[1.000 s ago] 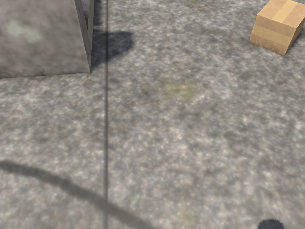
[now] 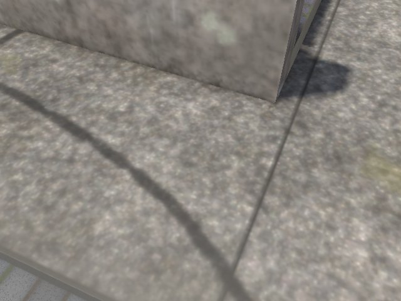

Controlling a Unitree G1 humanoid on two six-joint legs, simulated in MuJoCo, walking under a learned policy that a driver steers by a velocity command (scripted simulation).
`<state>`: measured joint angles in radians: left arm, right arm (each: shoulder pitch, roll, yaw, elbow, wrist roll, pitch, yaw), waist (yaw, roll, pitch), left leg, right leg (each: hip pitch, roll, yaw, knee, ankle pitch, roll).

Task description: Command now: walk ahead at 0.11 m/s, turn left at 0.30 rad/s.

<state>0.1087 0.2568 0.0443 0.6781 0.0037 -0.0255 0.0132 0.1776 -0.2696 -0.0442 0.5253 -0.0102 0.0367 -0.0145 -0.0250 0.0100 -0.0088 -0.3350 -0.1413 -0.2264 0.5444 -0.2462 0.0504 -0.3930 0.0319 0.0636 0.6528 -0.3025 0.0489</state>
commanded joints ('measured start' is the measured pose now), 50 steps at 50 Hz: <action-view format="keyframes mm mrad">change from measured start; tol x32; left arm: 1 134 24 -1 -16 46 -52 -44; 26 467 -49 -52 109 86 -115 -74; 45 -152 16 -3 -44 -31 -32 -71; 50 275 249 100 32 -24 -10 -42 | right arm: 1 10 -50 3 8 -43 -81 64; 22 -230 -17 8 33 -45 -134 72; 27 488 -101 -13 199 -60 -145 22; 33 69 79 35 199 -34 -165 2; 50 203 -113 -45 241 -7 -94 -32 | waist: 1 80 -92 -26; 23 39 -117 17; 26 -68 200 -480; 29 -91 101 7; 50 167 -105 -220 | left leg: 1 -254 261 -332 -87 -345 152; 7 -574 108 23 733 -53 -76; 21 -304 166 272 77 63 11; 25 330 163 252 4 326 135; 27 924 588 -429 -187 162 397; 31 220 480 -12 -346 71 198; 43 227 383 437 -423 374 63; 48 435 408 473 5 1053 21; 50 13 292 470 571 353 -58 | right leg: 1 352 -68 -6 -141 52 -36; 4 369 -404 727 -492 -602 -434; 22 400 -289 150 -440 485 -301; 25 147 -140 28 -99 716 -170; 27 -379 76 30 554 -247 -83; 28 -532 -13 80 739 -132 -131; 46 -246 -45 -150 0 249 -163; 50 534 -133 135 -59 318 -309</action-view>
